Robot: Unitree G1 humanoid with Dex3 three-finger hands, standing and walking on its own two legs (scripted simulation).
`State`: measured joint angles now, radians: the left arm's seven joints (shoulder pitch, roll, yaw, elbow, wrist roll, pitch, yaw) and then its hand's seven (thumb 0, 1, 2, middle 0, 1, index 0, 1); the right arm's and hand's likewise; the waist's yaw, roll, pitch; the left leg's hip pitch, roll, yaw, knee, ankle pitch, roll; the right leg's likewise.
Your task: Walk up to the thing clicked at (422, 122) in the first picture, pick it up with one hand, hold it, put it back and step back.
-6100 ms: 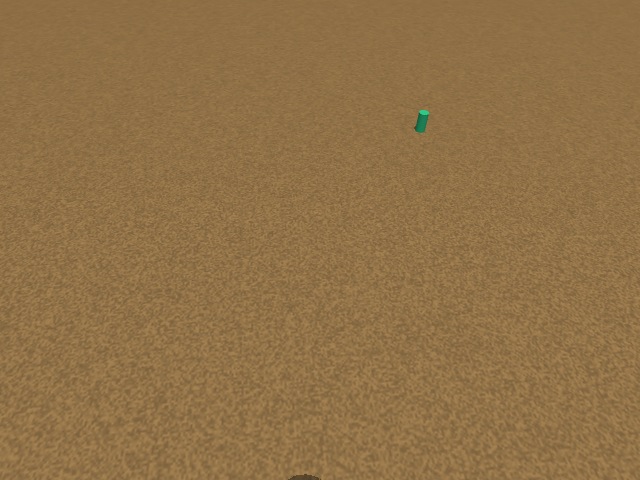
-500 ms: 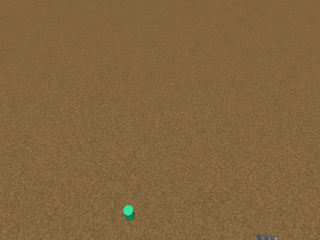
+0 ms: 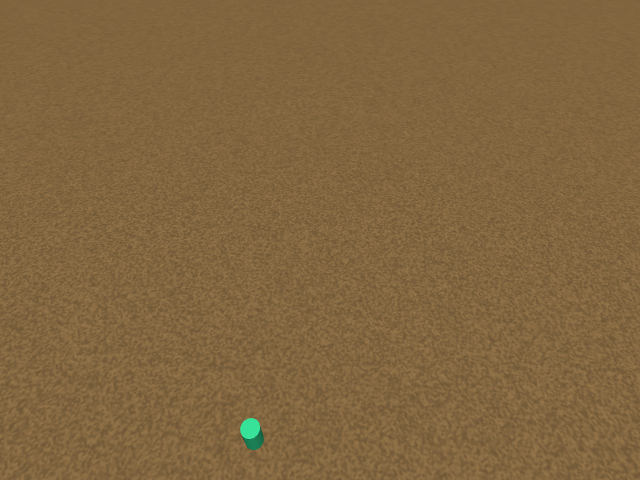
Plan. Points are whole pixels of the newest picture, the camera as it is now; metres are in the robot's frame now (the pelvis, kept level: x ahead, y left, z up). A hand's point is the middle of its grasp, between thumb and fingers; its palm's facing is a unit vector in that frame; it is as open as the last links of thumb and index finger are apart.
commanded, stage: walk up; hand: left
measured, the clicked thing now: (252, 434) +0.39 +0.18 -0.73
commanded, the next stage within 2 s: stand in 0.30 s
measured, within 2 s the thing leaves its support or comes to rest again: neither
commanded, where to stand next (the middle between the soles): +0.05 -0.01 m, yaw -1 degrees
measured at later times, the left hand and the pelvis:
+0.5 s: hand out of the picture +0.09 +0.25 -0.15, palm faces -0.01 -0.94 -0.34, open 7.3 cm; pelvis +0.01 +0.00 +0.00, yaw +0 degrees
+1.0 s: hand out of the picture +0.09 +0.25 -0.15, palm faces -0.01 -0.94 -0.35, open 7.3 cm; pelvis +0.01 -0.01 +0.00, yaw +0 degrees
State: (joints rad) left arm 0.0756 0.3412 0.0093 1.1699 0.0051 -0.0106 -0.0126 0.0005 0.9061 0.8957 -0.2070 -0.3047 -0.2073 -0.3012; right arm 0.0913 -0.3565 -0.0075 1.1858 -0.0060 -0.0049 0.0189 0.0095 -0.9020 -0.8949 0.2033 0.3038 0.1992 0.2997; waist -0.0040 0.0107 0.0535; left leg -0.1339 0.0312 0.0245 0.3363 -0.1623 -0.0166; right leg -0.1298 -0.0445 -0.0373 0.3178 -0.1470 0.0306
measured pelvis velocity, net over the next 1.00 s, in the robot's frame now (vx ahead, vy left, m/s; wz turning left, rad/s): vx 0.01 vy -0.01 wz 0.01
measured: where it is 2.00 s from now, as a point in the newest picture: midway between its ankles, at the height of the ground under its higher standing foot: outside the picture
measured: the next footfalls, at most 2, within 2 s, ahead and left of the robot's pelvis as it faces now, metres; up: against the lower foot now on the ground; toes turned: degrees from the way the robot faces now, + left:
none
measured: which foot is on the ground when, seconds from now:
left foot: down 0.00-1.00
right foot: down 0.00-1.00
